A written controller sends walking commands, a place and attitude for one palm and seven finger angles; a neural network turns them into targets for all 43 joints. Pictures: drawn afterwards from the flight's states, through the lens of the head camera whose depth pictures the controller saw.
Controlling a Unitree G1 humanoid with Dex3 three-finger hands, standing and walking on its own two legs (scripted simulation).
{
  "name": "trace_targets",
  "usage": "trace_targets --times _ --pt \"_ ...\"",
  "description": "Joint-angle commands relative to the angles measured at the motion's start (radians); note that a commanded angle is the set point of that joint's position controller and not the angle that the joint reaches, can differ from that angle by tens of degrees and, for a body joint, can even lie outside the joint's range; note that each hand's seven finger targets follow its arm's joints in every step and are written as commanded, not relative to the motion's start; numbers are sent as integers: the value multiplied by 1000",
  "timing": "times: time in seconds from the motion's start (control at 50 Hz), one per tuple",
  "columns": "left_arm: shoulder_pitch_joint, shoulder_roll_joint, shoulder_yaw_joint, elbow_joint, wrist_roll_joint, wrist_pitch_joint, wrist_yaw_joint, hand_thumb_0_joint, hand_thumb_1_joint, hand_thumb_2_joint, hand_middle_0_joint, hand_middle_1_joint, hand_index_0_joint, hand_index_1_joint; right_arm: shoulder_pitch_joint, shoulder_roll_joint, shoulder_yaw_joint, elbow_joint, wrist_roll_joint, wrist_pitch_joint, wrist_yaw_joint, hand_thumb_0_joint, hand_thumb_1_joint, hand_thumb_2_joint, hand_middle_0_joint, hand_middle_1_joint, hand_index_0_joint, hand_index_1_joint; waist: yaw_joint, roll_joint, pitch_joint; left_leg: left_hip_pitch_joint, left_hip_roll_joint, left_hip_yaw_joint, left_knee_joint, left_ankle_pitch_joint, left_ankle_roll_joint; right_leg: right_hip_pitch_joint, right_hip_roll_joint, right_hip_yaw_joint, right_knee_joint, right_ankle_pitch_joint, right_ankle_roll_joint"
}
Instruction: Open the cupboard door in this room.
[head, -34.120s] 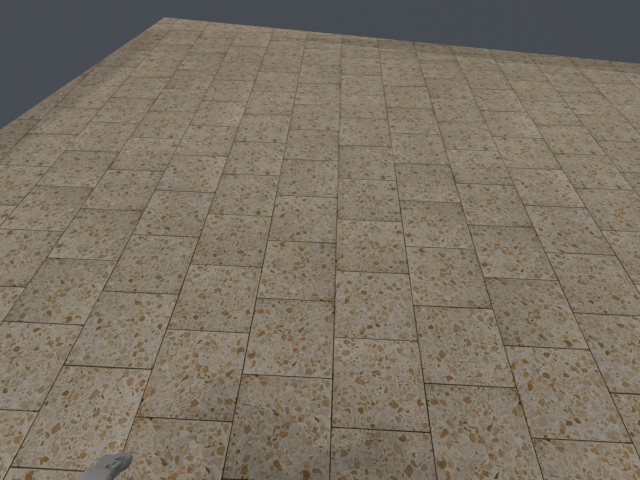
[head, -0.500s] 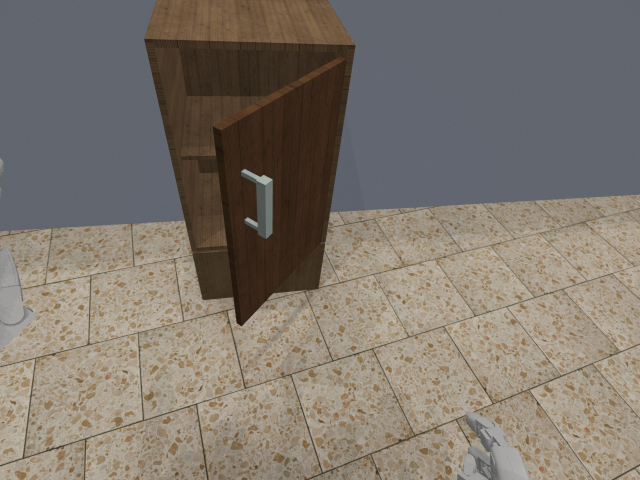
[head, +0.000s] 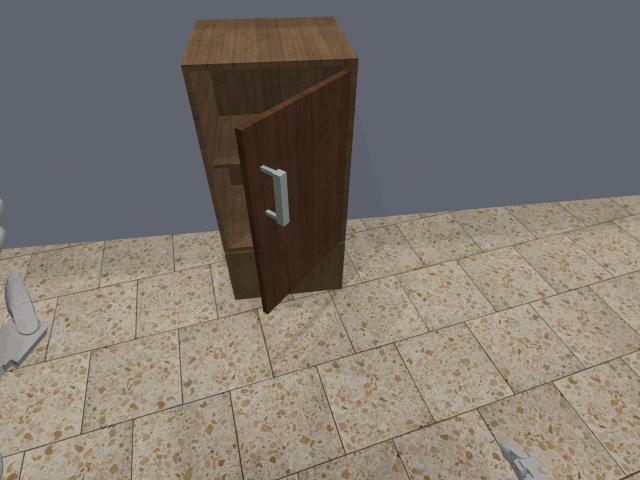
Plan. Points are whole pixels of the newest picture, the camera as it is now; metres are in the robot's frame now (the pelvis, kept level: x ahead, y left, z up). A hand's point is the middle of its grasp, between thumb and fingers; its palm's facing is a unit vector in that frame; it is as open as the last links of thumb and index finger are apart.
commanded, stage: stop stepping back and stand still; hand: left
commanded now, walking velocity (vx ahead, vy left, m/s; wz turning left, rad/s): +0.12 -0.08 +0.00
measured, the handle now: (274, 195) +0.71 +0.13 -0.05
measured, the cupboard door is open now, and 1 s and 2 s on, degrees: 46 46 46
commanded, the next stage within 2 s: let the arm hang, fingers relaxed in 1.36 s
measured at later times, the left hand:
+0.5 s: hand (88, 336) +0.21 +0.22 +0.17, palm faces +0.43 -0.75 -0.51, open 7.4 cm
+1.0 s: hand (44, 324) +0.23 +0.28 +0.16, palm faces +0.41 -0.78 -0.46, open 7.4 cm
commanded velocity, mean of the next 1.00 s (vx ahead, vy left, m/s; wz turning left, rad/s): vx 0.01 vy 0.04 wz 0.00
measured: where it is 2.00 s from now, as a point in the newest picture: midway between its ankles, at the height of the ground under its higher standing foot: outside the picture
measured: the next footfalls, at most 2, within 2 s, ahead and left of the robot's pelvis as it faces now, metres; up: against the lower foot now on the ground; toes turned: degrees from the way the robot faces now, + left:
left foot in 0.58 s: +0.06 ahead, +0.09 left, +0.00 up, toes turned +3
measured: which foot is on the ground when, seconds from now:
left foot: down 0.00-0.18, up 0.20-0.56, down 0.58-1.00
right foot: down 0.00-1.00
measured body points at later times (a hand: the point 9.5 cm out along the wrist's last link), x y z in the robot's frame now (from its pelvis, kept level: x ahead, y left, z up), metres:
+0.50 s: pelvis +0.02 -0.04 +0.01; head +0.03 -0.05 +0.46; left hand +0.18 +0.26 +0.20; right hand +0.17 -0.29 -0.08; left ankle +0.02 +0.08 -0.71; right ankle +0.04 -0.07 -0.73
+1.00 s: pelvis +0.03 +0.02 +0.01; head +0.03 +0.02 +0.46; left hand +0.20 +0.32 +0.19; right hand +0.20 -0.20 -0.08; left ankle +0.02 +0.09 -0.73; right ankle +0.04 -0.07 -0.73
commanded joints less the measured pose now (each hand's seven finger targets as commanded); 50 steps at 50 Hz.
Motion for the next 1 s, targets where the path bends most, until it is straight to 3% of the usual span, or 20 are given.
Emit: trace_targets --times 0.0,0.04,0.08,0.12,0.14,0.16,0.18,0.2,0.22,0.26,0.3,0.34,0.44,0.48,0.52,0.56,0.6,0.64,0.78,0.98 --pt "-54 234 141 -248 2 -59 13 0 900 900 -200 -300 -200 -300 -111 -95 -36 -154 13 -54 10 0 -900 -900 200 300 200 300 -7 171 78 75 324 -395 -216 58 174 -214 0 63 360 -179 71" --pt "8 216 134 -232 2 -40 -4 0 900 900 -200 -300 -200 -300 -127 -92 -38 -147 17 -47 24 0 -900 -900 200 300 200 300 -5 202 130 -70 281 -282 -205 -1 156 -139 -29 71 324 -143 68" --pt "-3 205 122 -244 3 -29 -1 0 900 900 -200 -300 -200 -300 -143 -91 -29 -151 19 -48 24 0 -900 -900 200 300 200 300 4 242 157 -202 227 -152 -164 -39 112 39 -23 27 182 -102 73" --pt "-22 206 117 -220 1 -20 5 0 900 900 -200 -300 -200 -300 -149 -98 -28 -149 18 -40 21 0 -900 -900 200 300 200 300 14 207 143 -320 176 -92 -59 -140 72 250 9 6 31 -73 68" --pt "-36 217 124 -195 5 -17 7 0 900 900 -200 -300 -200 -300 -152 -92 -29 -147 17 -37 19 0 -900 -900 200 300 200 300 18 94 139 -379 117 -53 84 -166 41 314 -21 103 -69 -112 46" --pt "-52 229 118 -182 9 -9 6 0 900 900 -200 -300 -200 -300 -160 -86 -37 -157 21 -30 19 0 -900 -900 200 300 200 300 22 -138 146 -437 -4 17 368 -189 -1 262 -178 429 -245 -265 -30" --pt "-90 247 119 -190 5 -9 6 0 900 900 -200 -300 -200 -300 -195 -92 -43 -168 23 -30 25 0 -900 -900 200 300 200 300 30 -265 124 -453 -48 -40 623 -201 -16 187 -367 725 -403 -317 -97" --pt "-143 241 125 -178 8 -29 3 0 900 900 -200 -300 -200 -300 -160 -99 -45 -135 14 -28 30 0 -900 -900 200 300 200 300 8 -143 106 -390 -21 -105 718 -95 -21 114 -363 668 -442 -409 -57" --pt "-117 220 112 -160 11 -44 -9 0 900 900 -200 -300 -200 -300 -141 -102 -46 -120 15 -23 38 0 -900 -900 200 300 200 300 -3 -95 119 -371 -12 -112 734 -14 -27 76 -327 619 -444 -368 0" --pt "-87 230 129 -193 0 -67 -16 0 900 900 -200 -300 -200 -300 -159 -82 -31 -125 21 -4 44 0 -900 -900 200 300 200 300 -3 -18 68 -317 1 -83 679 92 -44 98 -275 425 -393 -191 41" --pt "-38 221 135 -176 -9 -85 -13 0 900 900 -200 -300 -200 -300 -172 -75 -27 -142 25 0 34 0 -900 -900 200 300 200 300 4 -57 52 -280 -8 -54 552 108 -42 128 -245 322 -391 -79 48" --pt "-6 218 141 -177 -13 -95 -3 0 900 900 -200 -300 -200 -300 -169 -75 -30 -154 24 0 31 0 -900 -900 200 300 200 300 12 -86 32 -252 -23 -24 400 90 -34 198 -239 285 -397 -39 53" --pt "76 197 128 -192 -14 -89 17 0 900 900 -200 -300 -200 -300 -159 -75 -30 -183 26 -4 31 0 -900 -900 200 300 200 300 34 -53 29 -154 -37 7 106 64 -7 288 -253 302 -378 96 33" --pt "83 196 122 -200 -16 -85 20 0 900 900 -200 -300 -200 -300 -150 -81 -31 -191 31 3 37 0 -900 -900 200 300 200 300 27 -25 22 -107 -34 -9 22 112 -1 307 -241 283 -346 169 51" --pt "74 202 118 -220 -20 -77 21 0 900 900 -200 -300 -200 -300 -146 -100 -39 -202 34 12 41 0 -900 -900 200 300 200 300 22 15 10 -52 0 -55 -60 198 9 318 -205 254 -276 245 71" --pt "65 204 113 -225 -22 -65 19 0 900 900 -200 -300 -200 -300 -161 -114 -45 -212 40 17 36 0 -900 -900 200 300 200 300 28 65 6 -37 76 -128 -82 287 27 307 -142 215 -216 252 101" --pt "57 219 125 -248 -26 -62 16 0 900 900 -200 -300 -200 -300 -170 -121 -48 -222 49 19 36 0 -900 -900 200 300 200 300 35 51 -9 -42 84 -125 -33 328 23 315 -130 248 -221 285 118" --pt "88 226 141 -230 -24 -50 15 0 900 900 -200 -300 -200 -300 -153 -101 -35 -218 42 23 36 0 -900 -900 200 300 200 300 16 92 -37 -40 55 -98 -17 419 1 345 -122 218 -173 451 68" --pt "105 210 125 -246 -38 -28 6 0 900 900 -200 -300 -200 -300 -168 -99 -21 -227 39 24 33 0 -900 -900 200 300 200 300 15 54 -19 -73 70 -141 -57 364 -9 325 -89 201 -168 347 44" --pt "20 188 92 -222 -33 -12 -2 0 900 900 -200 -300 -200 -300 -170 -98 -7 -219 27 22 23 0 -900 -900 200 300 200 300 19 92 36 -127 89 -167 -158 229 -18 306 -49 155 -165 204 50"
